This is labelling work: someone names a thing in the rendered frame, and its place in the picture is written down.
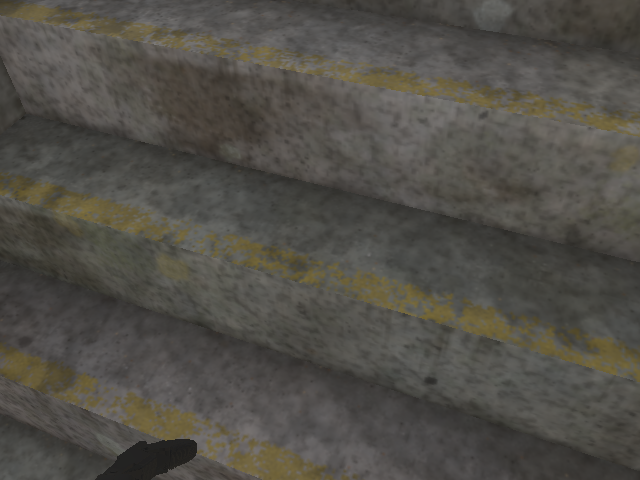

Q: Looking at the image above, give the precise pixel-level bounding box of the robot left hand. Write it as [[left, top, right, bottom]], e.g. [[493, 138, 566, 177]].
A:
[[95, 439, 197, 480]]

